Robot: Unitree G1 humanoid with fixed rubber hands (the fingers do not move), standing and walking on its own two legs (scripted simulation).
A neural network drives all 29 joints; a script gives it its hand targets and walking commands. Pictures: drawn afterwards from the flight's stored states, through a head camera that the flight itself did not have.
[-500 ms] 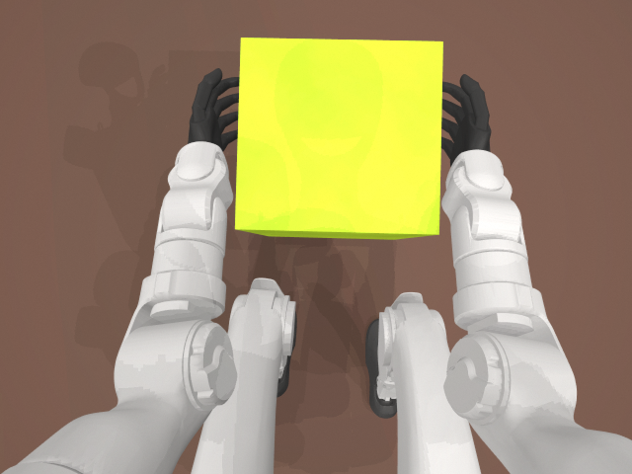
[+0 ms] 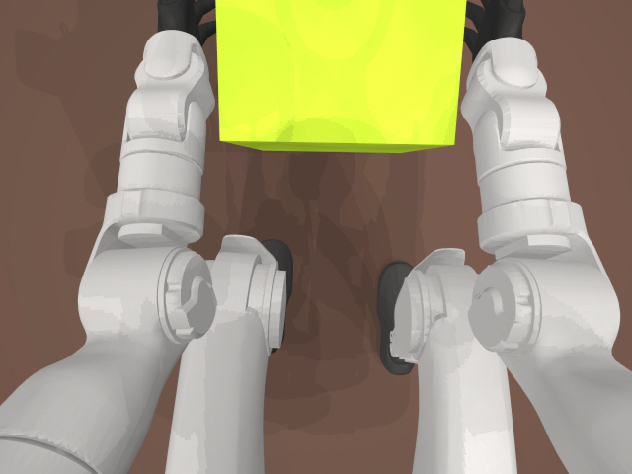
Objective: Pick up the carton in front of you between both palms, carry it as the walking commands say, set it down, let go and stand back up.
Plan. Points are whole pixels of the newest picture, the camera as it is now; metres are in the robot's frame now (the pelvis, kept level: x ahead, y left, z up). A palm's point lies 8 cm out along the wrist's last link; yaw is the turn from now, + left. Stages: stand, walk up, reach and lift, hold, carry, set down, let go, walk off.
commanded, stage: set down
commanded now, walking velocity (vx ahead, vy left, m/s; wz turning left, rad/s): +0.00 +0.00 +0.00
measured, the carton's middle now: (335, 60) +0.52 +0.04 -0.23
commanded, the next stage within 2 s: none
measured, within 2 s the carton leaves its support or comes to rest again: rests again in 0.62 s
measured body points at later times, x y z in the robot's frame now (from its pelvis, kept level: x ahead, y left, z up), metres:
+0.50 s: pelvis +0.00 +0.00 -0.04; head +0.35 +0.02 +0.24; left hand +0.53 +0.19 -0.20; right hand +0.55 -0.11 -0.20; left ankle +0.12 +0.12 -0.37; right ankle +0.10 -0.12 -0.37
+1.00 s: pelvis -0.01 +0.00 -0.04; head +0.35 +0.01 +0.22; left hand +0.54 +0.20 -0.21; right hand +0.55 -0.11 -0.21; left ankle +0.12 +0.12 -0.37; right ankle +0.10 -0.12 -0.37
